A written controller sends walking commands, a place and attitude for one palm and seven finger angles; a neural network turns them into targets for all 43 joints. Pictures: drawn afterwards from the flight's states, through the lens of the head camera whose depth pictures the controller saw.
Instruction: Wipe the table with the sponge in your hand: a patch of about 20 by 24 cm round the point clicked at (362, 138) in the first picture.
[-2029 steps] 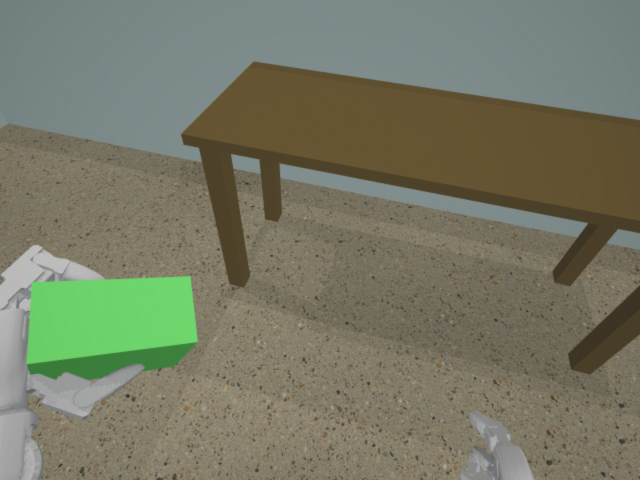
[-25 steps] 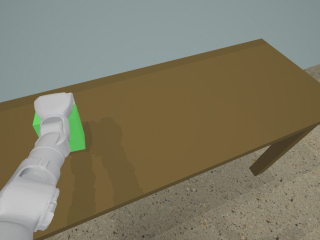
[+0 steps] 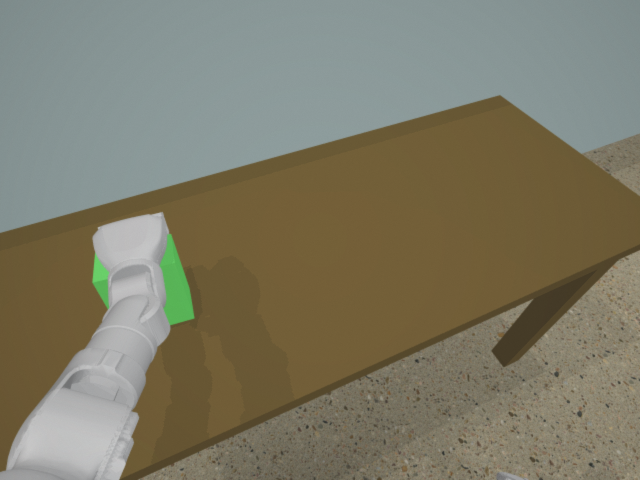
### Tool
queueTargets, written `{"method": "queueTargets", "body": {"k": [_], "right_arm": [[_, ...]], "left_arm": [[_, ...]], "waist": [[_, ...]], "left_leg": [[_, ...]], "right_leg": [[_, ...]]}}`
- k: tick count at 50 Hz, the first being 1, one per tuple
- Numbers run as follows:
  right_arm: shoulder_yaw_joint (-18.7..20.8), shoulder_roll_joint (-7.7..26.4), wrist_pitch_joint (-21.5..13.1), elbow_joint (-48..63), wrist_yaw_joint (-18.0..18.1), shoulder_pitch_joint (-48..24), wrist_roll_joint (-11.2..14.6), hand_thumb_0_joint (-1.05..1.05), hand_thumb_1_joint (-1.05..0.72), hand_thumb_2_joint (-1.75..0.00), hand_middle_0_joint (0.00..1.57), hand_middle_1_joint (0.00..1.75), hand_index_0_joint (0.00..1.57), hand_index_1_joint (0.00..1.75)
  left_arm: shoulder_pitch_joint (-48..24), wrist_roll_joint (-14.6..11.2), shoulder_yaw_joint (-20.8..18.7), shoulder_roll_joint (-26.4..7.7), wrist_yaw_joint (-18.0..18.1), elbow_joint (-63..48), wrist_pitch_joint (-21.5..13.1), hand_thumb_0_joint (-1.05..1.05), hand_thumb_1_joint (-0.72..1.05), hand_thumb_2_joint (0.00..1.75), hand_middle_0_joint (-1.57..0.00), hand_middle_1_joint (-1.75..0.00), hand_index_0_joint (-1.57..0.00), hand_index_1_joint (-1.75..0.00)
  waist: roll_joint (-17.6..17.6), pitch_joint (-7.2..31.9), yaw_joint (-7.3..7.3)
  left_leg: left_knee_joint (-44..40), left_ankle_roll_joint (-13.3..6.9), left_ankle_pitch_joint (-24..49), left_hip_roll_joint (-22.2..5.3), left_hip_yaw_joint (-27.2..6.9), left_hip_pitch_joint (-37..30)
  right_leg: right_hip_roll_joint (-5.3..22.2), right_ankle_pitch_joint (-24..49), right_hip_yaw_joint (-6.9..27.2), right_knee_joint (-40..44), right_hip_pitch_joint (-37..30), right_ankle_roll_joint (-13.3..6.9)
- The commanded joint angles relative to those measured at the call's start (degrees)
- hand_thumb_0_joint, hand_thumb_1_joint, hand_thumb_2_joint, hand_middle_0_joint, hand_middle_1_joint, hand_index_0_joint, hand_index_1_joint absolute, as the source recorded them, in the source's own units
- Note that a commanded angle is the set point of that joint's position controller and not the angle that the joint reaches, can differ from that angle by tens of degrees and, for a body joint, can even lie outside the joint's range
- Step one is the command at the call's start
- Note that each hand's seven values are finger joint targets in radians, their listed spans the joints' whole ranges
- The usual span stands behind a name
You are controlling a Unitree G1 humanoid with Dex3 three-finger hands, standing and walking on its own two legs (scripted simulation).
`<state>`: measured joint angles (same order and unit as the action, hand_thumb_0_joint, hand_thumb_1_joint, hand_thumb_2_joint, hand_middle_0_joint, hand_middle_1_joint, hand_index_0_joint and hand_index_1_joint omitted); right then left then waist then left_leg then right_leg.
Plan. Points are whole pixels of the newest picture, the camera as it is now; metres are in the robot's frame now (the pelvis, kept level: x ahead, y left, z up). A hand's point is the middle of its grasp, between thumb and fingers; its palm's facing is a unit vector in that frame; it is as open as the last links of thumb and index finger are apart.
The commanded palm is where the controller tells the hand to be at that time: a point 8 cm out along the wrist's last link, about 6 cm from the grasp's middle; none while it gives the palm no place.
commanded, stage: wipe back along the middle lane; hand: left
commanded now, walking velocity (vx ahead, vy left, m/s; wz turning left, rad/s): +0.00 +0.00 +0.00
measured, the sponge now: (151, 295) +0.38 +0.28 -0.03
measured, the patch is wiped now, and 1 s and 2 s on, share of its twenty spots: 0.25 0.50 0.60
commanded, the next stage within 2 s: none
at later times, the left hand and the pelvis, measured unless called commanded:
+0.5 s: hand (149, 295) +0.34 +0.26 +0.02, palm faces -0.02 -0.03 -1.00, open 10.7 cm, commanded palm +0.30 +0.23 +0.05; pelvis +0.00 +0.01 +0.00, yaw +0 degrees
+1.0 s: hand (156, 323) +0.30 +0.23 +0.02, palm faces +0.00 -0.03 -1.00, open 10.7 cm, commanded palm +0.25 +0.20 +0.05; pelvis -0.01 +0.01 +0.00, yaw +0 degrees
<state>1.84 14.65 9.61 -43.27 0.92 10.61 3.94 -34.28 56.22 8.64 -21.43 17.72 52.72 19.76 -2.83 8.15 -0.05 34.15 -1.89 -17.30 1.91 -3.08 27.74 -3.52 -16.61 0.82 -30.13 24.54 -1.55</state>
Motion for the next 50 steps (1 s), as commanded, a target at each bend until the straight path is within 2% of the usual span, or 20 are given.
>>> {"method": "queueTargets", "body": {"k": [1,5,6,9,10,17,21,25,26,27,30,35,36,38,41,42,45,46,47,50], "right_arm": [[1.68,7.23,-1.61,7.11,0.28,-4.93,0.53,0.00,-0.90,-0.90,0.20,0.30,0.20,0.30],[1.71,7.31,-1.29,7.65,0.31,-5.69,0.60,0.00,-0.90,-0.90,0.20,0.30,0.20,0.30],[1.80,7.11,-1.33,7.79,0.21,-6.09,0.67,0.00,-0.90,-0.90,0.20,0.30,0.20,0.30],[1.50,7.31,-1.13,8.44,0.42,-6.56,0.78,0.00,-0.90,-0.90,0.20,0.30,0.20,0.30],[1.38,7.42,-0.97,8.55,0.44,-6.79,0.82,0.00,-0.90,-0.90,0.20,0.30,0.20,0.30],[1.46,6.93,-1.02,10.57,-0.21,-8.95,0.88,0.00,-0.90,-0.90,0.20,0.30,0.20,0.30],[1.15,6.94,-0.85,11.16,-0.32,-11.07,1.13,0.00,-0.90,-0.90,0.20,0.30,0.20,0.30],[0.67,6.31,-0.81,11.98,-0.45,-12.62,1.24,0.00,-0.90,-0.90,0.20,0.30,0.20,0.30],[0.75,6.66,-0.69,11.67,-0.45,-12.85,1.14,0.00,-0.90,-0.90,0.20,0.30,0.20,0.30],[0.61,6.20,-0.65,12.21,-0.41,-13.04,1.20,0.00,-0.90,-0.90,0.20,0.30,0.20,0.30],[0.42,5.88,-0.65,12.32,-0.57,-13.99,1.26,0.00,-0.90,-0.90,0.20,0.30,0.20,0.30],[0.25,5.67,-0.62,12.94,-0.78,-15.04,1.20,0.00,-0.90,-0.90,0.20,0.30,0.20,0.30],[0.32,6.12,-0.54,12.87,-0.78,-15.36,1.16,0.00,-0.90,-0.90,0.20,0.30,0.20,0.30],[0.09,5.45,-0.49,13.50,-0.88,-15.95,1.36,0.00,-0.90,-0.90,0.20,0.30,0.20,0.30],[0.09,6.08,-0.43,13.45,-1.10,-16.88,1.19,0.00,-0.90,-0.90,0.20,0.30,0.20,0.30],[-0.09,5.40,-0.48,14.23,-1.27,-16.83,1.33,0.00,-0.90,-0.90,0.20,0.30,0.20,0.30],[-0.16,5.48,-0.45,14.03,-1.36,-17.64,1.53,0.00,-0.90,-0.90,0.20,0.30,0.20,0.30],[-0.03,5.91,-0.41,13.92,-1.34,-17.85,1.42,0.00,-0.90,-0.90,0.20,0.30,0.20,0.30],[-0.21,5.48,-0.47,14.32,-1.35,-18.03,1.55,0.00,-0.90,-0.90,0.20,0.30,0.20,0.30],[-0.21,5.45,-0.65,14.35,-1.55,-18.55,1.66,0.00,-0.90,-0.90,0.20,0.30,0.20,0.30]], "left_arm": [[-12.21,-0.04,0.20,-3.60,-1.36,-7.37,0.33,0.00,0.10,1.30,-1.20,-1.60,-1.20,-1.60],[-9.63,0.64,1.31,-3.03,-1.84,-8.68,1.80,0.00,0.10,1.30,-1.20,-1.60,-1.20,-1.60],[-8.46,0.17,1.55,-1.72,-1.90,-8.92,1.90,0.00,0.10,1.30,-1.20,-1.60,-1.20,-1.60],[-4.26,-0.20,0.55,-3.00,-2.26,-8.35,2.67,0.00,0.10,1.30,-1.20,-1.60,-1.20,-1.60],[-5.06,0.24,1.40,-2.45,-2.40,-8.98,2.77,0.00,0.10,1.30,-1.20,-1.60,-1.20,-1.60],[2.92,-0.69,2.11,0.54,-1.99,-13.98,4.45,0.00,0.10,1.30,-1.20,-1.60,-1.20,-1.60],[4.35,-0.67,2.48,1.10,-1.89,-16.62,6.66,0.00,0.10,1.30,-1.20,-1.60,-1.20,-1.60],[5.05,-0.16,6.18,4.44,-2.33,-19.16,8.61,0.00,0.10,1.30,-1.20,-1.60,-1.20,-1.60],[5.01,0.01,4.28,2.51,-2.23,-19.03,8.90,0.00,0.10,1.30,-1.20,-1.60,-1.20,-1.60],[4.65,0.06,6.93,5.20,-2.50,-20.03,9.12,0.00,0.10,1.30,-1.20,-1.60,-1.20,-1.60],[5.39,0.27,8.37,6.80,-2.67,-20.33,9.74,0.00,0.10,1.30,-1.20,-1.60,-1.20,-1.60],[7.36,-0.56,8.76,7.72,-2.78,-22.34,10.17,0.00,0.10,1.30,-1.20,-1.60,-1.20,-1.60],[9.10,-0.67,5.68,4.62,-2.59,-22.42,10.33,0.00,0.10,1.30,-1.20,-1.60,-1.20,-1.60],[8.79,-0.96,9.83,8.79,-2.91,-24.19,10.55,0.00,0.10,1.30,-1.20,-1.60,-1.20,-1.60],[11.73,-0.74,6.61,5.41,-2.73,-25.34,10.98,0.00,0.10,1.30,-1.20,-1.60,-1.20,-1.60],[11.82,-1.14,10.14,9.00,-3.06,-27.02,11.17,0.00,0.10,1.30,-1.20,-1.60,-1.20,-1.60],[12.59,-1.15,10.14,8.44,-3.34,-27.46,11.64,0.00,0.10,1.30,-1.20,-1.60,-1.20,-1.60],[13.57,-1.19,7.92,6.39,-3.25,-27.68,11.82,0.00,0.10,1.30,-1.20,-1.60,-1.20,-1.60],[13.32,-1.40,10.42,8.75,-3.55,-28.87,11.95,0.00,0.10,1.30,-1.20,-1.60,-1.20,-1.60],[15.38,-1.32,10.33,8.57,-3.71,-29.44,12.13,0.00,0.10,1.30,-1.20,-1.60,-1.20,-1.60]], "waist": [[4.21,13.68,-1.00],[3.41,13.15,-0.37],[3.78,13.20,-0.35],[5.73,12.51,0.38],[5.64,11.66,-0.02],[4.56,12.32,1.84],[5.92,10.50,1.85],[4.80,9.17,1.83],[4.37,9.30,2.34],[4.86,9.04,1.81],[4.53,8.69,1.99],[5.45,8.60,2.45],[5.34,8.60,3.38],[5.69,7.96,2.58],[4.42,8.09,3.75],[4.27,8.04,3.09],[6.09,6.78,2.96],[6.01,6.42,3.61],[5.37,6.79,3.14],[5.95,6.46,3.47]], "left_leg": [[-2.46,-0.02,20.04,-0.66,0.87,-9.03],[-2.78,-0.02,19.63,-0.58,0.76,-9.75],[-2.80,0.03,20.25,-0.61,0.76,-9.96],[-3.11,-0.09,18.65,-0.28,1.19,-8.73],[-3.27,0.08,18.52,-0.37,0.92,-8.71],[-3.14,0.51,21.32,-0.76,0.78,-10.97],[-3.88,0.82,20.52,-0.86,0.14,-11.13],[-4.30,1.07,19.47,-1.02,-0.25,-12.19],[-4.52,1.26,18.97,-1.12,-0.59,-12.32],[-4.42,1.19,18.74,-1.07,-0.56,-12.61],[-4.45,1.42,18.33,-1.21,-0.78,-13.07],[-4.63,1.26,16.99,-1.23,-0.90,-12.89],[-5.00,1.35,16.08,-1.24,-1.21,-12.42],[-4.88,1.08,15.54,-1.10,-0.82,-12.39],[-5.12,1.39,15.99,-1.11,-1.19,-12.29],[-4.96,1.13,16.66,-1.11,-0.92,-12.76],[-5.11,0.77,14.86,-1.01,-0.84,-12.43],[-5.47,0.89,14.21,-1.03,-1.13,-11.89],[-5.35,0.68,14.27,-0.93,-0.73,-12.37],[-5.20,0.65,14.54,-0.83,-0.75,-12.32]], "right_leg": [[2.00,26.14,0.72,1.97,-9.74,-1.94],[1.95,25.20,0.95,2.23,-9.39,-2.36],[1.86,25.27,0.45,2.03,-9.64,-2.34],[2.02,25.80,1.21,2.52,-10.89,-2.22],[1.99,25.22,1.14,2.38,-10.05,-2.35],[1.67,25.47,0.36,1.76,-10.20,-2.76],[1.53,23.47,0.45,1.97,-9.55,-2.88],[1.38,20.01,-0.26,2.12,-7.98,-3.05],[1.15,18.74,-0.05,2.04,-7.82,-3.33],[1.14,17.97,-0.64,1.97,-7.57,-3.19],[1.04,16.56,-0.77,1.76,-6.60,-3.40],[0.90,15.26,-0.88,1.69,-7.03,-3.44],[0.74,14.40,-0.35,1.86,-7.46,-3.62],[0.97,14.37,-0.81,1.82,-7.39,-3.33],[0.78,14.67,0.13,1.60,-8.12,-3.80],[0.97,15.15,-0.78,1.25,-8.56,-3.58],[0.87,14.31,-0.04,1.89,-8.11,-3.50],[0.71,13.43,0.37,2.04,-8.19,-3.68],[0.91,13.61,0.03,1.92,-8.55,-3.50],[0.92,14.38,0.31,1.66,-8.70,-3.59]]}}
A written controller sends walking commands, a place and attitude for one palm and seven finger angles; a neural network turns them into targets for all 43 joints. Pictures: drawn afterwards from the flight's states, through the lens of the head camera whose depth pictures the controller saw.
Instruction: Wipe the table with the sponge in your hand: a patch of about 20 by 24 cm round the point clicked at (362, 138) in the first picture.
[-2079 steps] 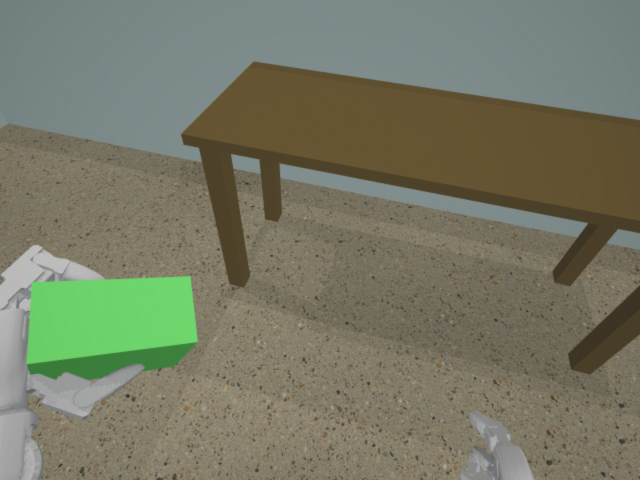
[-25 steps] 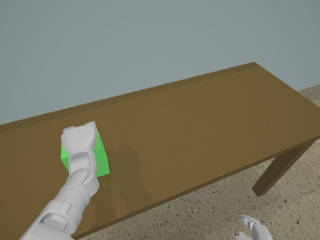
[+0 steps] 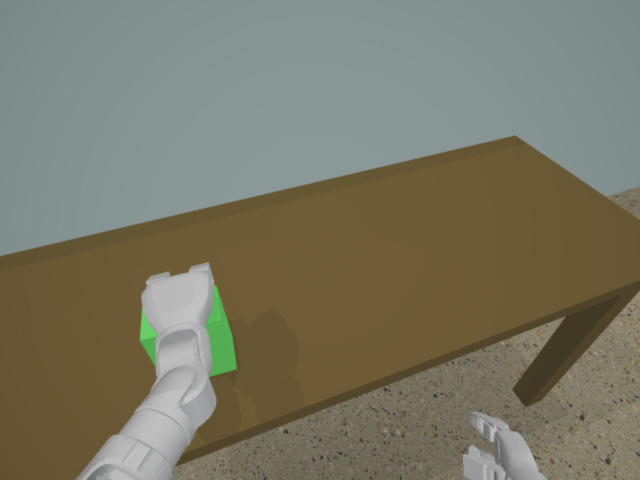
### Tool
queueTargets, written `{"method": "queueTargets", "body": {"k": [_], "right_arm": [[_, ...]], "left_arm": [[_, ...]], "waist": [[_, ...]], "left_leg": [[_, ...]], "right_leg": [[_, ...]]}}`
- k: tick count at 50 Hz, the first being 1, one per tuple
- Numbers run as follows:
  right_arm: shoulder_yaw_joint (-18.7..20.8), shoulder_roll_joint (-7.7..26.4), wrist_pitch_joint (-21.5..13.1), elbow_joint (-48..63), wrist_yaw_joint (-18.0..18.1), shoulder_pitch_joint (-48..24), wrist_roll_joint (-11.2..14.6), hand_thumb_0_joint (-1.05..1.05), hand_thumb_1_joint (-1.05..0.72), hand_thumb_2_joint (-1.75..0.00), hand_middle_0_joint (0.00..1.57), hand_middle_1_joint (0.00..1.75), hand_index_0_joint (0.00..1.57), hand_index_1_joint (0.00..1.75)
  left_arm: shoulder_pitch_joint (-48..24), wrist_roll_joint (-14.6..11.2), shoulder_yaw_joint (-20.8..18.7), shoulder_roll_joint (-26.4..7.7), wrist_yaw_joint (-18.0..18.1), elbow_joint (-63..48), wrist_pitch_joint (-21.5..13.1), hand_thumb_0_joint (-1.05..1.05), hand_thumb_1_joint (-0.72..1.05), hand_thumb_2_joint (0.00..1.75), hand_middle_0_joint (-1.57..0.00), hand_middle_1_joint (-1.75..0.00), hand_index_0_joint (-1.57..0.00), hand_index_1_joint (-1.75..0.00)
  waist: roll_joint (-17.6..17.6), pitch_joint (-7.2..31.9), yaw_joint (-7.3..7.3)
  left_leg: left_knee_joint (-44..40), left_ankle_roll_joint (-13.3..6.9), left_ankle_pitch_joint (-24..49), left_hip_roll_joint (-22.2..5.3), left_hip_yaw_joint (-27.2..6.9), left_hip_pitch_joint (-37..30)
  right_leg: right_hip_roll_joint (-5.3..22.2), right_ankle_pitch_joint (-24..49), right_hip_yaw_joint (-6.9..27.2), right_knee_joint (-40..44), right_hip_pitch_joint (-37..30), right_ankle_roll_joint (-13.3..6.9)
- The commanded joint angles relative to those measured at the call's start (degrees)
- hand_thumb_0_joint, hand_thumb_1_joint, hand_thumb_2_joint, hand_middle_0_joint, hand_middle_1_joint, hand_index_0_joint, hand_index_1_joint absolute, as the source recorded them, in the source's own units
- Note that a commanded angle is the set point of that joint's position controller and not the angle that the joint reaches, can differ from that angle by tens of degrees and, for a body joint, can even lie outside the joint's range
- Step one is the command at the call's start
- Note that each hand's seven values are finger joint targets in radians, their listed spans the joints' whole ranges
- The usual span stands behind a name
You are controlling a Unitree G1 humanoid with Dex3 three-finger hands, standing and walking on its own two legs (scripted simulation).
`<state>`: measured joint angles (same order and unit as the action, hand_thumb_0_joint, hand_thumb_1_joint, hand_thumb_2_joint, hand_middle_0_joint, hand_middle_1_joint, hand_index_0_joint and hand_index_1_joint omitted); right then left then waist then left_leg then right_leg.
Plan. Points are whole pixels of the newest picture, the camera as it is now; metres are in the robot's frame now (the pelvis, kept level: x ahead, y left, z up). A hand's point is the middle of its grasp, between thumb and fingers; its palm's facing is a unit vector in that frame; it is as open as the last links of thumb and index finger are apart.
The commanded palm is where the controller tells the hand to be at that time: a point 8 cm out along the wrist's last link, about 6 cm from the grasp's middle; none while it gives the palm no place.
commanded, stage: wipe back along the middle lane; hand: left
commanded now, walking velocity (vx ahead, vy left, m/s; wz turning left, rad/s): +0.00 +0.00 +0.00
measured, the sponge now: (195, 345) +0.31 +0.23 -0.04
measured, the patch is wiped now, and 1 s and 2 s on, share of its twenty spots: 0.50 0.60 0.60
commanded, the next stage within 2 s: slide across to the third lane in 1.38 s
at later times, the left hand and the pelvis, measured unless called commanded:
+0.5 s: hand (202, 347) +0.28 +0.20 +0.02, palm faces +0.00 -0.06 -1.00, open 10.7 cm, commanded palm +0.22 +0.17 +0.05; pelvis +0.00 -0.02 +0.00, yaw +0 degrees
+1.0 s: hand (204, 352) +0.27 +0.19 +0.02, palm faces +0.00 -0.07 -1.00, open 10.7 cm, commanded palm +0.22 +0.17 +0.05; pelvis -0.01 -0.02 +0.00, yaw -1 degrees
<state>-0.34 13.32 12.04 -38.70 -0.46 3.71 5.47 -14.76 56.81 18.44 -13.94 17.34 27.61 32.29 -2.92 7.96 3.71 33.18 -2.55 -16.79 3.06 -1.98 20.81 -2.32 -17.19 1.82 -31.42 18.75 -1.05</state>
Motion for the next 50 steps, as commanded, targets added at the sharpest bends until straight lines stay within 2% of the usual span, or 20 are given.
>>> {"method": "queueTargets", "body": {"k": [1,2,5,6,7,11,12,21,22,26,29,31,32,36,39,41,42,46,47,50], "right_arm": [[2.18,7.16,-3.10,9.74,-0.31,-11.93,-0.04,0.00,-0.90,-0.90,0.20,0.30,0.20,0.30],[1.99,6.54,-3.22,10.58,-0.50,-12.00,0.06,0.00,-0.90,-0.90,0.20,0.30,0.20,0.30],[1.85,6.61,-3.11,10.47,-0.61,-12.98,0.25,0.00,-0.90,-0.90,0.20,0.30,0.20,0.30],[2.08,7.00,-3.12,10.39,-0.66,-13.05,0.13,0.00,-0.90,-0.90,0.20,0.30,0.20,0.30],[1.86,6.54,-3.22,10.89,-0.68,-13.23,0.23,0.00,-0.90,-0.90,0.20,0.30,0.20,0.30],[2.04,6.81,-3.24,10.58,-0.69,-14.02,0.21,0.00,-0.90,-0.90,0.20,0.30,0.20,0.30],[1.88,6.39,-3.36,11.12,-0.86,-14.08,0.28,0.00,-0.90,-0.90,0.20,0.30,0.20,0.30],[1.84,6.61,-3.35,11.43,-1.18,-15.95,0.18,0.00,-0.90,-0.90,0.20,0.30,0.20,0.30],[1.68,6.01,-3.41,11.90,-1.33,-16.08,0.29,0.00,-0.90,-0.90,0.20,0.30,0.20,0.30],[1.73,6.53,-3.44,11.29,-1.19,-16.48,0.14,0.00,-0.90,-0.90,0.20,0.30,0.20,0.30],[1.57,6.05,-3.78,11.45,-0.99,-16.31,0.17,0.00,-0.90,-0.90,0.20,0.30,0.20,0.30],[1.72,6.50,-3.78,10.98,-0.75,-16.47,0.07,0.00,-0.90,-0.90,0.20,0.30,0.20,0.30],[1.57,6.00,-3.88,11.29,-0.64,-16.16,0.10,0.00,-0.90,-0.90,0.20,0.30,0.20,0.30],[1.56,6.53,-4.07,10.86,-0.36,-16.32,0.00,0.00,-0.90,-0.90,0.20,0.30,0.20,0.30],[1.50,6.16,-4.32,11.25,-0.19,-15.82,0.13,0.00,-0.90,-0.90,0.20,0.30,0.20,0.30],[1.65,6.77,-4.40,10.57,0.08,-15.69,-0.04,0.00,-0.90,-0.90,0.20,0.30,0.20,0.30],[1.58,6.19,-4.51,11.21,0.05,-15.29,0.01,0.00,-0.90,-0.90,0.20,0.30,0.20,0.30],[1.92,6.52,-4.82,11.10,-0.17,-15.71,-0.03,0.00,-0.90,-0.90,0.20,0.30,0.20,0.30],[1.78,6.25,-4.85,11.40,-0.16,-15.49,0.06,0.00,-0.90,-0.90,0.20,0.30,0.20,0.30],[1.85,6.45,-4.91,10.93,0.00,-15.44,0.16,0.00,-0.90,-0.90,0.20,0.30,0.20,0.30]], "left_arm": [[-2.67,-1.72,-0.72,-0.12,-3.26,-4.93,-0.56,0.00,0.10,1.30,-1.20,-1.60,-1.20,-1.60],[-0.94,-2.46,1.69,2.40,-3.57,-6.69,-0.54,0.00,0.10,1.30,-1.20,-1.60,-1.20,-1.60],[-1.46,-2.31,2.67,2.65,-3.88,-7.89,-0.27,0.00,0.10,1.30,-1.20,-1.60,-1.20,-1.60],[-0.52,-2.24,0.46,0.51,-3.79,-7.90,-0.22,0.00,0.10,1.30,-1.20,-1.60,-1.20,-1.60],[0.29,-2.72,2.39,2.52,-4.06,-9.13,-0.14,0.00,0.10,1.30,-1.20,-1.60,-1.20,-1.60],[1.50,-2.32,1.61,1.42,-4.12,-9.99,-0.17,0.00,0.10,1.30,-1.20,-1.60,-1.20,-1.60],[2.84,-2.58,3.57,3.45,-4.31,-11.06,-0.18,0.00,0.10,1.30,-1.20,-1.60,-1.20,-1.60],[7.55,-2.37,1.54,0.69,-4.52,-15.21,0.04,0.00,0.10,1.30,-1.20,-1.60,-1.20,-1.60],[8.62,-2.55,4.03,3.34,-4.61,-15.94,0.11,0.00,0.10,1.30,-1.20,-1.60,-1.20,-1.60],[8.17,-1.98,1.16,0.02,-4.38,-16.63,0.00,0.00,0.10,1.30,-1.20,-1.60,-1.20,-1.60],[8.51,-1.78,2.47,1.61,-4.17,-16.54,0.10,0.00,0.10,1.30,-1.20,-1.60,-1.20,-1.60],[8.27,-1.39,-0.59,-1.49,-3.81,-15.99,0.20,0.00,0.10,1.30,-1.20,-1.60,-1.20,-1.60],[7.79,-1.61,1.56,0.92,-3.93,-16.15,0.26,0.00,0.10,1.30,-1.20,-1.60,-1.20,-1.60],[7.68,-1.34,-1.15,-1.70,-3.89,-15.03,0.22,0.00,0.10,1.30,-1.20,-1.60,-1.20,-1.60],[7.10,-1.54,0.41,-0.01,-4.10,-14.73,0.11,0.00,0.10,1.30,-1.20,-1.60,-1.20,-1.60],[7.04,-1.12,-2.72,-2.98,-3.85,-13.56,-0.14,0.00,0.10,1.30,-1.20,-1.60,-1.20,-1.60],[6.82,-1.29,0.29,0.22,-4.04,-14.43,-0.22,0.00,0.10,1.30,-1.20,-1.60,-1.20,-1.60],[9.69,-1.23,-1.70,-1.37,-3.78,-14.42,-0.57,0.00,0.10,1.30,-1.20,-1.60,-1.20,-1.60],[8.68,-1.35,0.99,0.96,-3.95,-14.84,-0.34,0.00,0.10,1.30,-1.20,-1.60,-1.20,-1.60],[6.98,-1.35,-0.11,-0.38,-3.79,-13.70,-0.02,0.00,0.10,1.30,-1.20,-1.60,-1.20,-1.60]], "waist": [[5.32,7.21,0.29],[5.71,7.58,0.09],[6.15,6.25,-0.25],[6.58,5.87,0.24],[6.06,5.91,-0.02],[7.29,5.53,0.23],[6.82,5.53,0.06],[7.42,5.32,0.90],[7.53,5.23,0.59],[7.92,4.35,0.73],[7.74,4.60,0.64],[7.14,4.38,1.09],[7.55,4.20,0.54],[7.47,4.24,1.12],[6.99,3.98,0.78],[7.00,4.20,1.21],[7.49,5.08,0.72],[7.91,4.73,1.38],[7.86,4.30,0.72],[8.15,3.82,0.79]], "left_leg": [[-4.12,1.42,14.71,-1.98,-1.99,-5.57],[-3.93,1.06,15.18,-1.86,-1.67,-5.75],[-4.35,0.99,13.46,-1.92,-1.73,-5.49],[-4.37,1.02,13.01,-1.85,-1.85,-5.02],[-4.31,0.82,13.01,-1.72,-1.54,-5.26],[-4.28,0.78,12.86,-1.64,-1.66,-5.29],[-3.99,0.62,13.49,-1.52,-1.28,-5.64],[-3.92,0.66,13.82,-1.22,-1.23,-5.55],[-3.80,0.51,14.15,-1.18,-0.89,-5.74],[-3.90,0.65,12.86,-1.05,-1.01,-5.13],[-3.54,0.53,13.51,-0.84,-0.59,-5.53],[-3.66,0.69,12.91,-0.75,-0.73,-5.19],[-3.65,0.55,12.46,-0.70,-0.30,-5.16],[-3.86,0.70,11.81,-0.60,-0.74,-4.64],[-3.82,0.56,11.35,-0.57,-0.30,-4.70],[-4.02,0.78,10.71,-0.63,-0.65,-4.39],[-3.82,0.54,11.15,-0.55,-0.20,-4.67],[-3.70,0.72,11.58,-0.65,-0.59,-4.28],[-3.80,0.55,11.02,-0.66,-0.20,-4.41],[-3.91,0.51,9.72,-0.62,-0.27,-4.20]], "right_leg": [[-0.44,15.65,-0.21,2.78,-3.27,-4.31],[-0.20,16.73,-0.72,2.61,-4.41,-4.04],[-0.23,15.08,-0.22,3.01,-3.35,-4.02],[-0.43,14.85,0.33,3.15,-3.54,-4.18],[-0.20,15.28,-0.08,3.08,-4.13,-3.99],[-0.32,15.43,1.01,3.39,-3.83,-4.07],[-0.16,16.73,0.64,3.02,-4.49,-3.98],[-0.12,18.79,2.32,3.13,-5.75,-3.96],[0.02,19.35,1.65,2.72,-6.13,-3.82],[-0.15,18.84,3.10,3.31,-5.56,-3.87],[0.01,20.09,2.65,2.89,-5.85,-3.69],[-0.18,19.33,3.61,3.35,-5.63,-3.84],[0.04,19.17,3.07,3.21,-5.84,-3.59],[-0.17,18.13,3.88,3.67,-5.55,-3.75],[0.08,17.52,3.18,3.60,-5.36,-3.57],[-0.23,16.15,4.12,3.97,-4.96,-3.80],[0.00,17.15,3.18,3.35,-5.68,-3.54],[-0.14,17.62,3.91,3.65,-5.36,-3.73],[0.01,16.79,3.37,3.60,-5.13,-3.49],[-0.10,14.89,3.61,4.14,-4.34,-3.52]]}}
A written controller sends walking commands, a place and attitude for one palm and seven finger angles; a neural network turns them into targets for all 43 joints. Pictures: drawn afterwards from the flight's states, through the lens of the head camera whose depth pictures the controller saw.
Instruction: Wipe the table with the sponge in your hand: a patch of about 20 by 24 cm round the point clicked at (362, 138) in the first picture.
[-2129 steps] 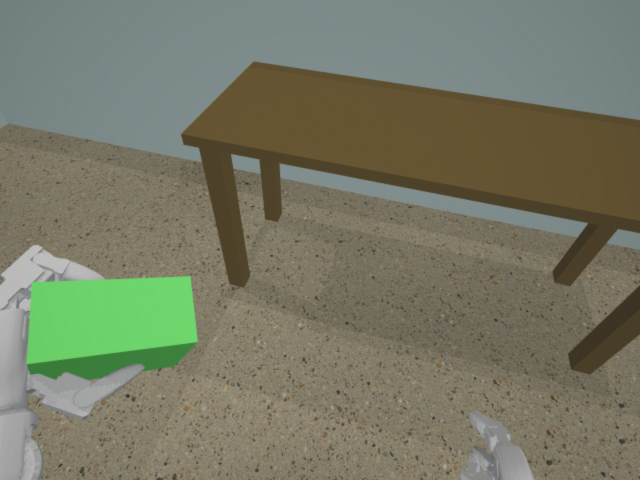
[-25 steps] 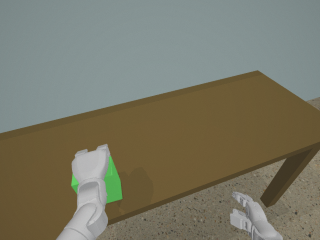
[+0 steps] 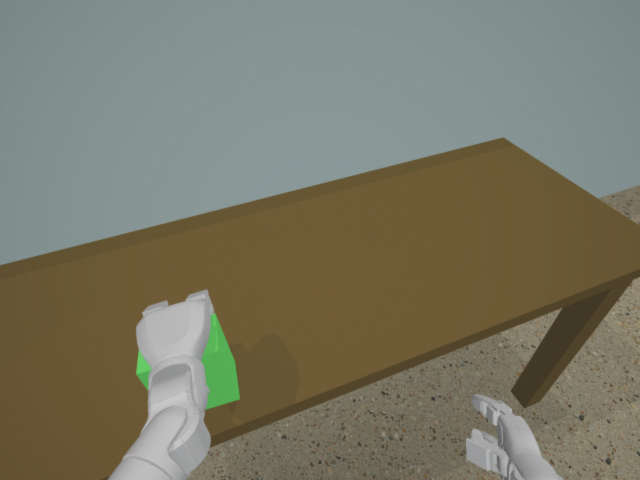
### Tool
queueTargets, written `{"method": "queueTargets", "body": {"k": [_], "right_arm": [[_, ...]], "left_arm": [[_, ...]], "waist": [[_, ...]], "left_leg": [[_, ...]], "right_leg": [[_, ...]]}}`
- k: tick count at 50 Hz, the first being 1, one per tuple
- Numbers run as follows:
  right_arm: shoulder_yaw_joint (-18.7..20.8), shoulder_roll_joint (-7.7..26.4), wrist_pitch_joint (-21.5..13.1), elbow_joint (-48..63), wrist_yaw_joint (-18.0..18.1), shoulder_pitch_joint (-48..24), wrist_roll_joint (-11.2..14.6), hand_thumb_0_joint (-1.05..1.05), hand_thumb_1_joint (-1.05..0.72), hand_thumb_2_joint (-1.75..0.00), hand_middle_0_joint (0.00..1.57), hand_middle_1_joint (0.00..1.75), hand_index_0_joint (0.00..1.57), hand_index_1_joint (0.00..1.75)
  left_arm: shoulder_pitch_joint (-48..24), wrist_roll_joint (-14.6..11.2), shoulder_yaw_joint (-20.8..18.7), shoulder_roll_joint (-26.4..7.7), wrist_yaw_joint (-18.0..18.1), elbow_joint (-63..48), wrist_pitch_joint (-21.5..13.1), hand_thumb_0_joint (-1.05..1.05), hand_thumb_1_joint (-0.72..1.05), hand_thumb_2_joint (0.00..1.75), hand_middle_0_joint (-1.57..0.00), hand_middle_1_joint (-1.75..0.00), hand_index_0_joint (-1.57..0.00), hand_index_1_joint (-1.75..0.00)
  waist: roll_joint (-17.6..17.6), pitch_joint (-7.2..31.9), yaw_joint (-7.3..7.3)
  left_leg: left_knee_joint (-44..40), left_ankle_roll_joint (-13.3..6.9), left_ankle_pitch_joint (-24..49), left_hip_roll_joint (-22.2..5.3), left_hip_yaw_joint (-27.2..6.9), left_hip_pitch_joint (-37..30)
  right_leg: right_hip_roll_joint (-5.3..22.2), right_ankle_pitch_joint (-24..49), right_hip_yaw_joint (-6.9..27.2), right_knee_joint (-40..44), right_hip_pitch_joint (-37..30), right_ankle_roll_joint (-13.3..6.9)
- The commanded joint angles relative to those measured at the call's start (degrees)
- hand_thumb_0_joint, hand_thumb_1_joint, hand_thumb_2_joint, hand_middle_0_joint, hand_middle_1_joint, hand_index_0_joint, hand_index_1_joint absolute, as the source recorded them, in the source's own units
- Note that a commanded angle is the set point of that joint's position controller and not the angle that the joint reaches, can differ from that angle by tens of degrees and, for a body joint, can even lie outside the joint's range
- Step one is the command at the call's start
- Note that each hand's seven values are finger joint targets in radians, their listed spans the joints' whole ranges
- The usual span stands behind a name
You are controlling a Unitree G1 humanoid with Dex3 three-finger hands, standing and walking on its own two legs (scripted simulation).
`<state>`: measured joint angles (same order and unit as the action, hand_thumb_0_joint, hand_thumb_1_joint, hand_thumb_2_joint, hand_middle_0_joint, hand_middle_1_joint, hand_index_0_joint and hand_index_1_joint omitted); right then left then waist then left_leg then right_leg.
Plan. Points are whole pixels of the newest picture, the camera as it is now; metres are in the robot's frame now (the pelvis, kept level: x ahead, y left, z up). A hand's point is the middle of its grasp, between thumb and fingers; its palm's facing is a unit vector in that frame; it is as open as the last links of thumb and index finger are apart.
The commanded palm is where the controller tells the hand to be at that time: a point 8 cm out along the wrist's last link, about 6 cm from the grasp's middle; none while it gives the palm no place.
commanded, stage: wipe back along the middle lane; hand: left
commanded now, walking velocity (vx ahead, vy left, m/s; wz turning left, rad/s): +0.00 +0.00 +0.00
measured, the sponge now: (196, 375) +0.27 +0.23 -0.04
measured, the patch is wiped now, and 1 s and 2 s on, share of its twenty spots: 0.60 0.60 0.65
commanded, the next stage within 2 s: slide across to the third lane in 0.38 s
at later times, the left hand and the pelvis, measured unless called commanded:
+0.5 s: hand (190, 351) +0.27 +0.22 +0.02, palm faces -0.01 -0.07 -1.00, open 10.7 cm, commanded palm +0.23 +0.20 +0.05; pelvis +0.00 +0.00 +0.00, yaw +0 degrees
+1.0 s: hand (207, 349) +0.28 +0.20 +0.02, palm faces -0.03 -0.05 -1.00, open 10.7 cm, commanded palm +0.25 +0.15 +0.07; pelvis -0.01 +0.00 +0.00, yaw +2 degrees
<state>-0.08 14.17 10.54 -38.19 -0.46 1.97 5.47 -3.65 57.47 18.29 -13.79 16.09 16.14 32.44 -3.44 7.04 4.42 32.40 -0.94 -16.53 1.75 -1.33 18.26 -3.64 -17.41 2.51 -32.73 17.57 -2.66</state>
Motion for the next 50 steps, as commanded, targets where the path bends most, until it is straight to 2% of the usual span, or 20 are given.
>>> {"method": "queueTargets", "body": {"k": [1,3,6,8,11,15,16,17,20,21,25,26,28,31,32,34,40,41,42,50], "right_arm": [[1.80,5.98,-3.45,10.25,-0.02,-13.70,0.08,0.00,-0.90,-0.90,0.20,0.30,0.20,0.30],[1.51,5.46,-3.47,10.76,-0.10,-13.64,0.25,0.00,-0.90,-0.90,0.20,0.30,0.20,0.30],[1.60,5.95,-3.46,10.40,0.11,-13.94,0.11,0.00,-0.90,-0.90,0.20,0.30,0.20,0.30],[1.57,5.51,-3.52,10.65,-0.03,-13.46,0.23,0.00,-0.90,-0.90,0.20,0.30,0.20,0.30],[1.72,5.86,-3.50,10.42,-0.04,-13.57,0.06,0.00,-0.90,-0.90,0.20,0.30,0.20,0.30],[1.51,5.44,-3.49,10.67,-0.10,-13.89,0.23,0.00,-0.90,-0.90,0.20,0.30,0.20,0.30],[1.66,5.94,-3.35,10.38,-0.05,-13.85,0.13,0.00,-0.90,-0.90,0.20,0.30,0.20,0.30],[1.48,5.44,-3.29,10.81,-0.03,-13.88,0.20,0.00,-0.90,-0.90,0.20,0.30,0.20,0.30],[1.39,5.45,-3.24,10.35,0.10,-13.86,0.24,0.00,-0.90,-0.90,0.20,0.30,0.20,0.30],[1.55,5.89,-3.22,10.13,0.10,-13.70,0.11,0.00,-0.90,-0.90,0.20,0.30,0.20,0.30],[1.52,5.32,-3.23,10.64,-0.09,-13.88,0.13,0.00,-0.90,-0.90,0.20,0.30,0.20,0.30],[1.82,5.74,-3.17,10.35,-0.07,-13.79,-0.06,0.00,-0.90,-0.90,0.20,0.30,0.20,0.30],[1.61,5.16,-3.03,10.76,-0.12,-14.17,0.12,0.00,-0.90,-0.90,0.20,0.30,0.20,0.30],[1.90,5.24,-3.18,10.95,-0.50,-14.61,-0.03,0.00,-0.90,-0.90,0.20,0.30,0.20,0.30],[1.96,4.76,-3.38,11.32,-0.61,-14.38,0.08,0.00,-0.90,-0.90,0.20,0.30,0.20,0.30],[1.90,4.72,-3.35,11.09,-1.00,-14.56,0.03,0.00,-0.90,-0.90,0.20,0.30,0.20,0.30],[1.69,4.35,-3.42,10.64,-1.54,-15.28,0.22,0.00,-0.90,-0.90,0.20,0.30,0.20,0.30],[1.83,4.66,-3.47,10.38,-1.45,-15.21,0.20,0.00,-0.90,-0.90,0.20,0.30,0.20,0.30],[1.85,4.36,-3.69,10.30,-1.42,-15.06,0.28,0.00,-0.90,-0.90,0.20,0.30,0.20,0.30],[1.95,4.15,-3.87,8.88,-1.98,-14.68,0.35,0.00,-0.90,-0.90,0.20,0.30,0.20,0.30]], "left_arm": [[-2.83,-2.02,-2.57,-2.72,-2.33,-2.20,-0.12,0.00,0.10,1.30,-1.20,-1.60,-1.20,-1.60],[-2.81,-2.41,0.81,0.58,-2.68,-2.66,-0.11,0.00,0.10,1.30,-1.20,-1.60,-1.20,-1.60],[-3.09,-2.30,-1.92,-2.19,-2.50,-2.32,-0.02,0.00,0.10,1.30,-1.20,-1.60,-1.20,-1.60],[-3.51,-2.23,0.80,0.64,-2.64,-2.34,-0.04,0.00,0.10,1.30,-1.20,-1.60,-1.20,-1.60],[-2.78,-2.14,-1.67,-1.73,-2.46,-2.39,-0.24,0.00,0.10,1.30,-1.20,-1.60,-1.20,-1.60],[-2.71,-2.25,0.53,0.33,-2.47,-2.15,0.11,0.00,0.10,1.30,-1.20,-1.60,-1.20,-1.60],[-3.46,-2.01,-1.97,-2.19,-2.29,-1.93,0.15,0.00,0.10,1.30,-1.20,-1.60,-1.20,-1.60],[-4.53,-2.10,0.95,0.68,-2.47,-2.32,0.33,0.00,0.10,1.30,-1.20,-1.60,-1.20,-1.60],[-6.43,-1.69,1.08,0.51,-2.59,-0.89,0.52,0.00,0.10,1.30,-1.20,-1.60,-1.20,-1.60],[-6.66,-1.49,-0.81,-1.27,-2.52,-0.56,0.46,0.00,0.10,1.30,-1.20,-1.60,-1.20,-1.60],[-6.41,-1.78,2.30,1.83,-2.80,-1.66,-0.07,0.00,0.10,1.30,-1.20,-1.60,-1.20,-1.60],[-7.46,-1.66,0.28,-0.14,-2.69,-2.21,-0.17,0.00,0.10,1.30,-1.20,-1.60,-1.20,-1.60],[-10.55,-1.85,4.20,3.14,-2.96,-3.59,0.00,0.00,0.10,1.30,-1.20,-1.60,-1.20,-1.60],[-12.86,-1.85,4.63,2.90,-3.05,-6.09,-0.46,0.00,0.10,1.30,-1.20,-1.60,-1.20,-1.60],[-12.24,-2.38,6.47,4.80,-3.18,-6.86,-0.68,0.00,0.10,1.30,-1.20,-1.60,-1.20,-1.60],[-12.39,-2.59,6.90,4.97,-3.29,-7.87,-1.24,0.00,0.10,1.30,-1.20,-1.60,-1.20,-1.60],[-15.49,-2.73,10.57,7.92,-3.48,-7.69,-1.70,0.00,0.10,1.30,-1.20,-1.60,-1.20,-1.60],[-17.53,-2.82,9.15,6.36,-3.21,-7.53,-1.81,0.00,0.10,1.30,-1.20,-1.60,-1.20,-1.60],[-19.12,-2.90,10.60,8.07,-2.96,-7.22,-1.90,0.00,0.10,1.30,-1.20,-1.60,-1.20,-1.60],[-23.38,-3.41,12.30,11.18,-1.91,-1.75,-2.30,0.00,0.10,1.30,-1.20,-1.60,-1.20,-1.60]], "waist": [[8.24,5.15,0.75],[8.90,4.84,0.17],[7.86,4.76,0.72],[8.61,4.93,0.13],[8.20,5.17,0.55],[8.72,4.45,0.43],[8.32,4.32,0.62],[7.96,4.16,0.01],[7.57,3.41,-0.06],[8.25,3.51,0.22],[8.51,5.28,-0.01],[8.52,5.90,0.14],[8.31,5.90,-0.79],[6.29,7.49,-0.52],[6.46,8.18,-0.73],[6.71,8.46,-0.79],[7.74,5.98,-1.31],[7.90,5.93,-1.26],[7.85,6.35,-1.66],[8.84,7.43,-1.68]], "left_leg": [[-3.21,-0.97,9.64,0.67,-1.15,-1.56],[-3.21,-1.08,9.69,0.52,-1.05,-1.58],[-3.50,-0.99,8.87,0.60,-1.24,-1.43],[-3.22,-1.10,9.41,0.51,-0.97,-1.72],[-3.38,-0.96,9.49,0.44,-1.18,-1.78],[-3.45,-1.02,9.53,0.37,-1.06,-1.95],[-3.62,-0.88,9.01,0.29,-1.46,-1.70],[-3.68,-1.00,8.52,0.31,-1.07,-1.80],[-3.73,-0.94,7.99,0.23,-1.22,-2.08],[-3.77,-0.89,7.88,0.23,-1.55,-1.79],[-3.10,-1.03,9.61,0.19,-1.21,-2.46],[-3.12,-1.01,9.76,0.16,-1.54,-2.59],[-3.21,-1.20,9.42,-0.06,-1.58,-3.17],[-3.16,-1.29,10.60,-0.21,-2.18,-4.55],[-2.88,-1.52,11.35,-0.18,-1.91,-5.11],[-2.79,-1.46,12.88,-0.44,-2.33,-5.66],[-3.52,-1.46,11.51,-0.91,-2.67,-5.73],[-3.89,-1.43,10.41,-0.99,-2.96,-5.59],[-3.59,-1.50,10.01,-0.86,-2.51,-5.90],[-2.84,-1.32,9.90,-0.52,-2.27,-5.45]], "right_leg": [[1.06,14.99,3.40,5.58,-3.58,-2.11],[1.23,15.18,2.29,5.12,-3.32,-1.86],[1.02,13.77,3.27,5.74,-3.12,-2.05],[1.13,14.46,2.21,5.11,-3.00,-1.90],[0.88,14.40,2.89,5.36,-3.07,-2.10],[1.09,14.12,2.22,5.34,-2.72,-1.95],[0.83,12.97,2.89,5.56,-2.30,-2.18],[0.99,12.26,2.15,5.28,-2.15,-1.99],[0.91,10.84,2.00,5.65,-0.86,-2.10],[0.64,10.70,2.43,5.69,-0.90,-2.28],[1.00,13.62,1.65,4.90,-1.69,-2.08],[0.78,13.74,2.32,5.02,-1.97,-2.27],[1.05,12.53,1.23,4.87,-1.24,-2.03],[0.76,12.95,1.31,4.48,-1.39,-2.45],[0.97,13.84,0.69,4.11,-2.17,-2.28],[1.02,15.63,0.42,3.79,-2.40,-2.38],[1.05,13.24,-0.36,4.42,-0.82,-2.19],[0.76,11.64,0.00,4.67,-0.51,-2.25],[0.90,11.38,-0.42,4.48,-0.47,-2.09],[1.21,12.09,-1.31,4.07,-0.11,-1.99]]}}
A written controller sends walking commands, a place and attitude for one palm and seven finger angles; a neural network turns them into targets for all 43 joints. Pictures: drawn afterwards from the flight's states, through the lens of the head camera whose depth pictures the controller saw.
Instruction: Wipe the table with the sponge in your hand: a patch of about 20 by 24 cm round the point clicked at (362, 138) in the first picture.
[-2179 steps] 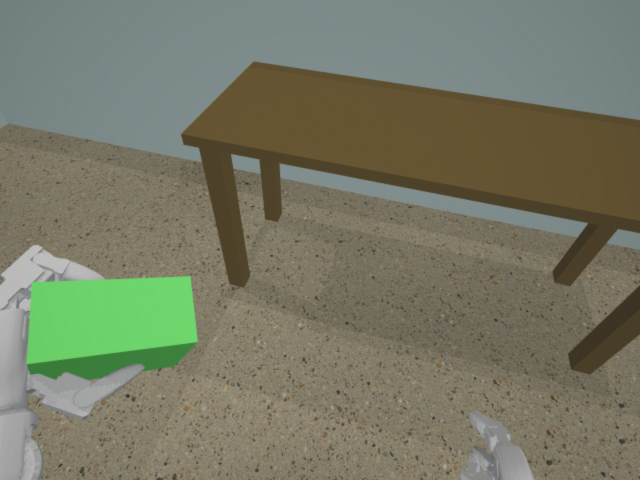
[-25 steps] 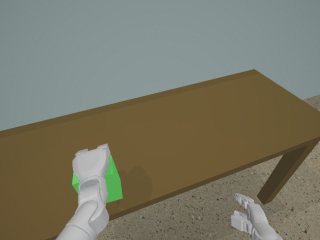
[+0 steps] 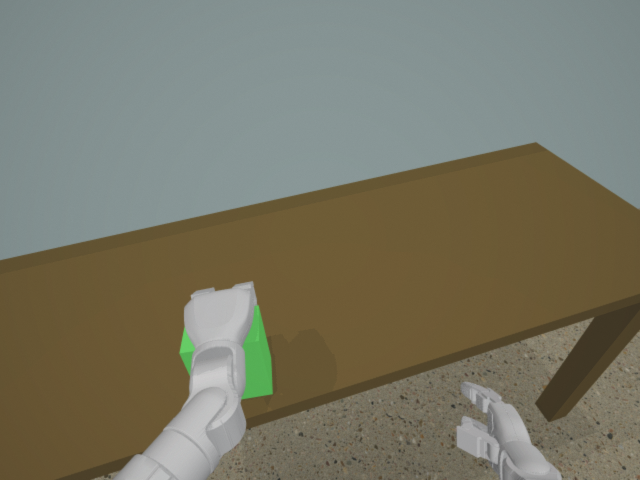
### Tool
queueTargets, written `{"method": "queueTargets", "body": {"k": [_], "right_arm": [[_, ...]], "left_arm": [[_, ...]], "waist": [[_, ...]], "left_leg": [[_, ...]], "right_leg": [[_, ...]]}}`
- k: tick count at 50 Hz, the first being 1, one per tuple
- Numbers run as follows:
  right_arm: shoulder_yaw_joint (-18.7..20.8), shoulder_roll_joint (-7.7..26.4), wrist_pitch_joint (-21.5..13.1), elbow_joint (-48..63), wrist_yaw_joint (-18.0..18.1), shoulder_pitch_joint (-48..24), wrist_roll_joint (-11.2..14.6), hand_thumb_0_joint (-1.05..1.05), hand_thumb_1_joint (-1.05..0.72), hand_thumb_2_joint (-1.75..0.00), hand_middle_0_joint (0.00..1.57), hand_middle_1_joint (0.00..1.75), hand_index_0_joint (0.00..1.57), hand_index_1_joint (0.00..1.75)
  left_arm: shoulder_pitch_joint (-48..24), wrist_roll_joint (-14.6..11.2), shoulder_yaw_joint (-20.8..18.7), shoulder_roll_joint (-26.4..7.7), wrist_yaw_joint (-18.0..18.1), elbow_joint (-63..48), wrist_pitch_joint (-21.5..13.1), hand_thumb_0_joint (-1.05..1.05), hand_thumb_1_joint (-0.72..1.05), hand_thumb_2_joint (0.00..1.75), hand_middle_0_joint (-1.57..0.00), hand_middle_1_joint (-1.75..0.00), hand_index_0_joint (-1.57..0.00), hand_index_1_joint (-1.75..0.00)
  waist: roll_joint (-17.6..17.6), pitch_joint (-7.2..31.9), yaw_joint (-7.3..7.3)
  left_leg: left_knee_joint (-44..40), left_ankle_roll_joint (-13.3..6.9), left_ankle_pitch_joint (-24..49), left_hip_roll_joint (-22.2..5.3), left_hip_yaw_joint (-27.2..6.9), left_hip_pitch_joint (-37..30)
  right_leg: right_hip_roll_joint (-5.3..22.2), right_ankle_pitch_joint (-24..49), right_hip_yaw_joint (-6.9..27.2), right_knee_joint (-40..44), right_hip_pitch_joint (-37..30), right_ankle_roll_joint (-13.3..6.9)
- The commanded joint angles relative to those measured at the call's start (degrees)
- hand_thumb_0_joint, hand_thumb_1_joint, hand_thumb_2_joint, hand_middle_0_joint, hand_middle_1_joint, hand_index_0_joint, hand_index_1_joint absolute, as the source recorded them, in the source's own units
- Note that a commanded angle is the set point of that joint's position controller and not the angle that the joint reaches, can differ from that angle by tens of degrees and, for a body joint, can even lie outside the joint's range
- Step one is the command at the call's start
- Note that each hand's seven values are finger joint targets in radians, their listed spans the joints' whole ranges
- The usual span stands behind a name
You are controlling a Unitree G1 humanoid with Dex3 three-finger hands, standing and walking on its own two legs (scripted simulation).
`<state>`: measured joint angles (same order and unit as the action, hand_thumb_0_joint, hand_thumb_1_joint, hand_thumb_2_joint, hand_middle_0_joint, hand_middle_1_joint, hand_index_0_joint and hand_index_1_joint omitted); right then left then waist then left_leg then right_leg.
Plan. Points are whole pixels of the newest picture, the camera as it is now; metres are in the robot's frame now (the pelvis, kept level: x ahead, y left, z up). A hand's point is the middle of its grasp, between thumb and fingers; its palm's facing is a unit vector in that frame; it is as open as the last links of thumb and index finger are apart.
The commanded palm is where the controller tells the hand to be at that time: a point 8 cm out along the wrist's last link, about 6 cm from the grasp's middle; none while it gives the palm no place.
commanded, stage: slide across to the third lane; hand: left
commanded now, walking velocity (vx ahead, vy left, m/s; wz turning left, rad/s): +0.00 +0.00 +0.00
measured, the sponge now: (233, 364) +0.28 +0.19 -0.04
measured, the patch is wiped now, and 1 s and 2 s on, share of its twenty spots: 0.60 0.65 0.75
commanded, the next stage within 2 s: wipe forward along the third lane in 1.12 s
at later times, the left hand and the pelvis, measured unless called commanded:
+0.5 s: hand (252, 333) +0.31 +0.15 +0.02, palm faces -0.05 -0.01 -1.00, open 10.7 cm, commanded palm +0.28 +0.11 +0.07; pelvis -0.02 -0.02 +0.00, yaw +0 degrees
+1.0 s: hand (253, 331) +0.31 +0.16 +0.02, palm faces -0.05 -0.03 -1.00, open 10.7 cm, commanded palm +0.28 +0.12 +0.07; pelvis -0.01 -0.02 +0.00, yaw +0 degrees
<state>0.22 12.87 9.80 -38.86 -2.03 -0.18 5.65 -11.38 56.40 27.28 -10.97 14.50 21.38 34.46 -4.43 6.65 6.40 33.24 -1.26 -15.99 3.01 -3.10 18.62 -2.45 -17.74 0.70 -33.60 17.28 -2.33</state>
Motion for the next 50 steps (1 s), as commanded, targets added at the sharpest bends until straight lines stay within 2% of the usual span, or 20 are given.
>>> {"method": "queueTargets", "body": {"k": [1,2,4,6,10,16,18,21,23,26,28,31,32,35,36,40,41,44,46,50], "right_arm": [[1.86,5.85,-3.03,9.36,-0.49,-12.43,-0.01,0.00,-0.90,-0.90,0.20,0.30,0.20,0.30],[1.72,5.35,-3.08,9.84,-0.61,-12.47,0.09,0.00,-0.90,-0.90,0.20,0.30,0.20,0.30],[1.71,5.38,-2.99,9.13,-0.55,-12.50,0.20,0.00,-0.90,-0.90,0.20,0.30,0.20,0.30],[1.78,5.49,-3.04,8.98,-0.68,-12.31,0.15,0.00,-0.90,-0.90,0.20,0.30,0.20,0.30],[1.82,5.23,-3.21,8.20,-0.64,-12.04,0.32,0.00,-0.90,-0.90,0.20,0.30,0.20,0.30],[1.99,5.51,-3.17,8.26,-0.37,-11.62,0.10,0.00,-0.90,-0.90,0.20,0.30,0.20,0.30],[1.98,5.40,-3.02,7.94,-0.35,-11.04,0.21,0.00,-0.90,-0.90,0.20,0.30,0.20,0.30],[2.00,5.50,-3.10,8.07,-0.20,-11.19,0.17,0.00,-0.90,-0.90,0.20,0.30,0.20,0.30],[1.98,5.35,-3.23,7.78,0.04,-10.69,0.35,0.00,-0.90,-0.90,0.20,0.30,0.20,0.30],[2.03,5.54,-3.51,7.54,0.48,-10.67,0.22,0.00,-0.90,-0.90,0.20,0.30,0.20,0.30],[2.08,5.29,-3.77,7.57,0.57,-10.08,0.28,0.00,-0.90,-0.90,0.20,0.30,0.20,0.30],[2.12,5.57,-4.03,7.43,0.99,-9.99,0.13,0.00,-0.90,-0.90,0.20,0.30,0.20,0.30],[2.17,5.51,-4.14,7.21,1.13,-9.47,0.11,0.00,-0.90,-0.90,0.20,0.30,0.20,0.30],[2.14,5.57,-4.19,7.07,1.30,-9.36,0.02,0.00,-0.90,-0.90,0.20,0.30,0.20,0.30],[2.27,5.58,-4.23,7.42,1.27,-9.51,-0.04,0.00,-0.90,-0.90,0.20,0.30,0.20,0.30],[2.20,5.50,-4.03,7.52,1.06,-9.42,-0.04,0.00,-0.90,-0.90,0.20,0.30,0.20,0.30],[2.35,5.59,-4.09,7.78,1.09,-9.54,-0.13,0.00,-0.90,-0.90,0.20,0.30,0.20,0.30],[2.10,5.43,-3.98,7.54,1.15,-9.61,0.08,0.00,-0.90,-0.90,0.20,0.30,0.20,0.30],[2.33,5.62,-4.07,7.65,1.19,-9.77,-0.09,0.00,-0.90,-0.90,0.20,0.30,0.20,0.30],[2.14,5.41,-3.84,7.84,1.08,-9.82,-0.04,0.00,-0.90,-0.90,0.20,0.30,0.20,0.30]], "left_arm": [[-15.86,-2.37,1.29,6.35,-0.02,-6.84,-4.45,0.00,0.10,1.30,-1.20,-1.60,-1.20,-1.60],[-16.12,-2.69,3.63,9.10,-0.01,-7.08,-4.43,0.00,0.10,1.30,-1.20,-1.60,-1.20,-1.60],[-19.01,-2.83,3.66,9.13,0.26,-5.07,-4.50,0.00,0.10,1.30,-1.20,-1.60,-1.20,-1.60],[-19.82,-3.17,2.49,8.31,0.62,-3.97,-4.39,0.00,0.10,1.30,-1.20,-1.60,-1.20,-1.60],[-24.32,-3.24,4.08,10.70,1.40,-0.84,-4.60,0.00,0.10,1.30,-1.20,-1.60,-1.20,-1.60],[-24.65,-4.07,0.35,8.19,2.27,2.43,-4.51,0.00,0.10,1.30,-1.20,-1.60,-1.20,-1.60],[-25.79,-3.50,1.48,9.46,2.60,3.84,-4.51,0.00,0.10,1.30,-1.20,-1.60,-1.20,-1.60],[-25.85,-4.04,0.09,8.38,2.79,4.67,-4.57,0.00,0.10,1.30,-1.20,-1.60,-1.20,-1.60],[-28.02,-3.92,1.16,9.23,3.06,5.81,-4.68,0.00,0.10,1.30,-1.20,-1.60,-1.20,-1.60],[-27.57,-4.49,-1.60,7.01,3.41,7.26,-4.91,0.00,0.10,1.30,-1.20,-1.60,-1.20,-1.60],[-28.35,-4.41,0.09,8.65,3.53,7.72,-5.34,0.00,0.10,1.30,-1.20,-1.60,-1.20,-1.60],[-28.51,-4.74,-2.27,6.63,3.66,8.30,-5.63,0.00,0.10,1.30,-1.20,-1.60,-1.20,-1.60],[-28.89,-4.50,-1.79,6.86,3.79,8.81,-5.84,0.00,0.10,1.30,-1.20,-1.60,-1.20,-1.60],[-28.10,-4.05,-2.17,6.44,3.79,9.01,-6.13,0.00,0.10,1.30,-1.20,-1.60,-1.20,-1.60],[-26.62,-4.14,-3.34,5.74,3.61,8.58,-6.18,0.00,0.10,1.30,-1.20,-1.60,-1.20,-1.60],[-26.15,-3.47,-1.28,7.24,3.50,7.84,-6.14,0.00,0.10,1.30,-1.20,-1.60,-1.20,-1.60],[-25.43,-3.65,-2.66,6.09,3.40,7.51,-6.10,0.00,0.10,1.30,-1.20,-1.60,-1.20,-1.60],[-26.60,-3.38,-0.98,7.56,3.36,8.31,-5.71,0.00,0.10,1.30,-1.20,-1.60,-1.20,-1.60],[-26.24,-3.39,-2.74,5.84,3.48,7.58,-5.69,0.00,0.10,1.30,-1.20,-1.60,-1.20,-1.60],[-25.90,-3.50,-0.84,7.69,3.25,7.44,-5.56,0.00,0.10,1.30,-1.20,-1.60,-1.20,-1.60]], "waist": [[9.87,8.59,-3.29],[9.41,8.81,-3.57],[9.94,7.33,-4.14],[9.83,7.65,-3.60],[9.76,7.57,-4.47],[10.71,8.86,-3.23],[11.06,8.33,-4.09],[10.82,7.97,-3.48],[10.61,7.15,-4.62],[10.82,7.36,-3.67],[10.78,7.12,-4.56],[11.61,7.75,-3.93],[12.15,7.62,-4.71],[11.28,7.53,-4.56],[11.63,7.91,-3.69],[10.98,7.91,-4.45],[11.55,8.14,-3.71],[11.22,6.51,-4.63],[11.15,8.00,-3.86],[12.02,7.63,-4.47]], "left_leg": [[-3.77,-0.86,9.29,-1.84,-0.67,-5.61],[-3.49,-1.03,9.38,-1.68,-0.40,-5.73],[-3.49,-1.01,8.13,-1.76,-0.40,-5.34],[-3.79,-0.92,7.04,-1.54,-0.46,-4.67],[-3.32,-0.98,5.43,-1.33,-0.06,-4.54],[-3.88,-0.85,4.33,-1.00,0.26,-2.97],[-3.56,-0.85,4.11,-1.02,0.61,-2.85],[-4.05,-0.92,3.13,-0.79,0.72,-2.15],[-3.79,-1.00,2.11,-0.73,1.07,-2.25],[-4.35,-0.87,1.05,-0.56,1.06,-1.50],[-3.71,-1.04,1.10,-0.43,1.49,-1.76],[-4.20,-0.99,0.79,-0.37,1.42,-1.32],[-3.74,-1.10,0.95,-0.34,1.73,-1.47],[-3.69,-0.96,1.67,-0.36,1.76,-1.43],[-4.13,-0.96,2.09,-0.41,1.52,-1.38],[-3.66,-0.96,3.33,-0.52,1.84,-2.05],[-3.91,-0.98,3.44,-0.50,1.58,-1.86],[-3.94,-0.97,2.80,-0.65,1.69,-2.02],[-4.08,-0.96,3.55,-0.66,1.51,-2.40],[-3.66,-1.07,4.35,-0.71,1.83,-2.63]], "right_leg": [[-0.20,12.32,1.01,4.91,-0.14,-2.49],[0.06,12.44,0.43,4.59,-0.31,-2.30],[0.09,11.26,0.59,5.13,0.98,-2.21],[-0.03,10.10,0.66,5.36,0.77,-2.28],[0.30,8.43,0.32,5.46,1.94,-2.00],[0.22,7.46,0.73,6.10,0.48,-1.97],[0.50,7.22,0.64,5.99,0.97,-1.86],[0.36,6.07,1.47,7.09,0.81,-1.89],[0.67,4.71,1.21,7.26,1.74,-1.59],[0.53,3.43,2.06,8.08,1.36,-1.66],[0.89,3.33,1.68,8.08,1.81,-1.33],[0.70,2.67,2.58,8.86,1.28,-1.36],[0.98,3.11,2.48,8.66,1.18,-1.10],[1.11,4.25,2.76,8.67,1.17,-1.24],[0.79,4.75,2.93,8.94,0.61,-1.39],[1.08,6.78,2.64,8.45,0.69,-1.35],[0.80,6.89,2.85,8.63,0.17,-1.44],[0.96,5.73,2.10,8.51,1.61,-1.35],[0.64,6.59,2.37,8.38,0.81,-1.55],[1.06,8.21,1.91,8.20,0.62,-1.27]]}}
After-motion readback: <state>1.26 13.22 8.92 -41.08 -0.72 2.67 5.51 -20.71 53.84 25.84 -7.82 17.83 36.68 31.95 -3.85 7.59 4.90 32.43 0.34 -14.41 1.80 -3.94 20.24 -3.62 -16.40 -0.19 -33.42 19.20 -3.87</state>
